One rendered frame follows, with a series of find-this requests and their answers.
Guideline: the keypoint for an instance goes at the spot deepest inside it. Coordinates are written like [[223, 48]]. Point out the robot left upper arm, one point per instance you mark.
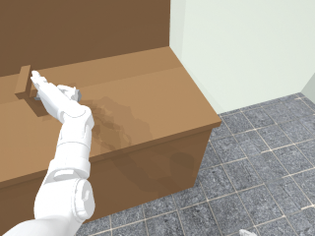
[[61, 207]]

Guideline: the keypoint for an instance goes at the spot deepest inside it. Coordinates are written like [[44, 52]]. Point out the tap lever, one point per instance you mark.
[[78, 92]]

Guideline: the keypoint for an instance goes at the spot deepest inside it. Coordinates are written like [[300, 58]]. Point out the left robot forearm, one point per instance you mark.
[[71, 160]]

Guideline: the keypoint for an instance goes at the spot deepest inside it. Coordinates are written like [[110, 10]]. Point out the left robot hand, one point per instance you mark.
[[52, 97]]

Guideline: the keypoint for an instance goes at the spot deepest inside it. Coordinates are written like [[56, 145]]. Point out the counter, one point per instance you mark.
[[152, 123]]

